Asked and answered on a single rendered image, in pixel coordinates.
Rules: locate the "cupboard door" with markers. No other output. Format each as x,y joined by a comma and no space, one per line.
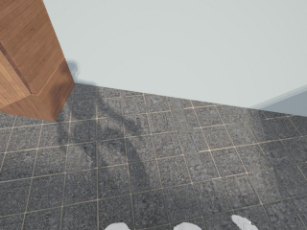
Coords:
12,88

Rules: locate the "right robot hand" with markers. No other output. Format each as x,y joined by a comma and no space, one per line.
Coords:
243,223

